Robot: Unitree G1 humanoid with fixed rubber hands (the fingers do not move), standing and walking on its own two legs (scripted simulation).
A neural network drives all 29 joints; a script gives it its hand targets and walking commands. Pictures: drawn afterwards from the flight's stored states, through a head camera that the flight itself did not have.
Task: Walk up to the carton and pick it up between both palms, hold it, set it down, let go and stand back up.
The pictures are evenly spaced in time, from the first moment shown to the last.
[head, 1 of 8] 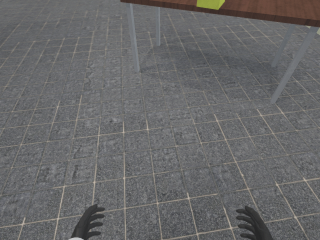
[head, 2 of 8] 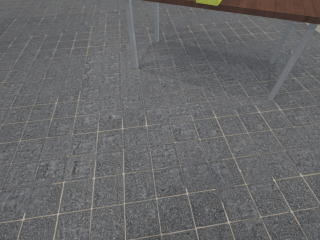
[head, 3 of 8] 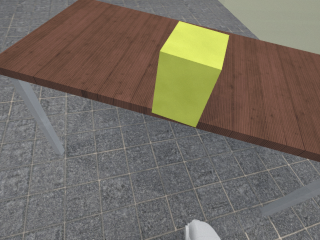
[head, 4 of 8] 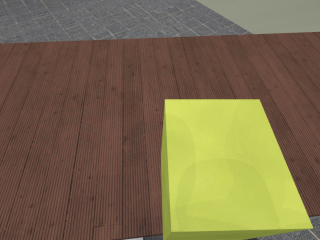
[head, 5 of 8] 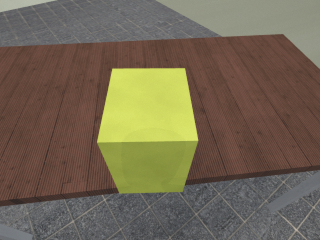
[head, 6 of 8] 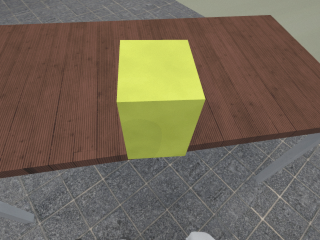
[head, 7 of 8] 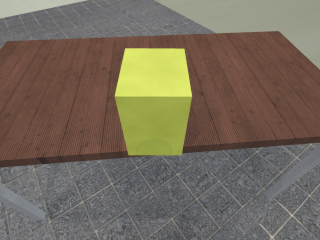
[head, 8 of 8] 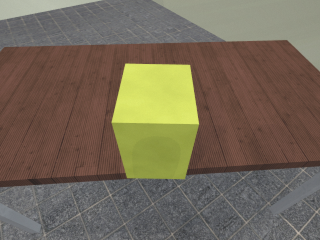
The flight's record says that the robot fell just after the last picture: no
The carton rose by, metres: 0.00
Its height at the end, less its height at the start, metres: +0.00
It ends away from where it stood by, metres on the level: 0.00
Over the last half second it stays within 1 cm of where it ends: yes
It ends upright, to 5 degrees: yes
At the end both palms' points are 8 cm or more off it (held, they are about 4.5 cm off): yes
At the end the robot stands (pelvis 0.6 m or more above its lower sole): yes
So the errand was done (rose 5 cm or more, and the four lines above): no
